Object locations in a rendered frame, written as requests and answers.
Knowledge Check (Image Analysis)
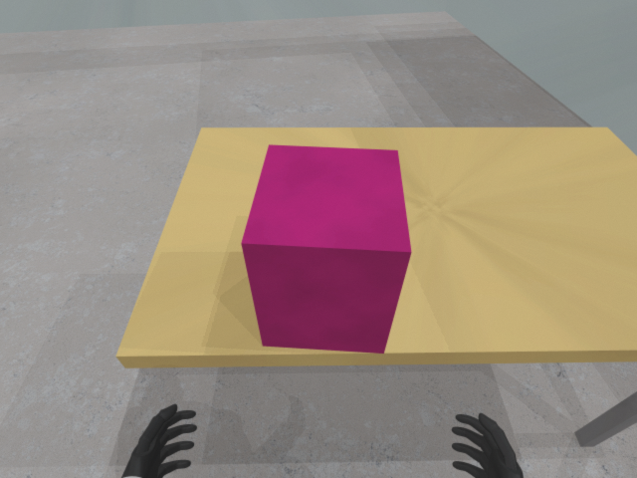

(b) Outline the robot right hand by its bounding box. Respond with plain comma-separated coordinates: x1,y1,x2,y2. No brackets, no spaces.
452,413,524,478

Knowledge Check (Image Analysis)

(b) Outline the carton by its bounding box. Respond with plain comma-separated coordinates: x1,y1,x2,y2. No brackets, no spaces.
241,144,411,354

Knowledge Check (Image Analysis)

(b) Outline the table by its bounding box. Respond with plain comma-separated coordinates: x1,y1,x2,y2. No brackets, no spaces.
116,127,637,447

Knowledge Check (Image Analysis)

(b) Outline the robot left hand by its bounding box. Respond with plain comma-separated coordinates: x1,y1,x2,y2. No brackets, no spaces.
121,404,197,478

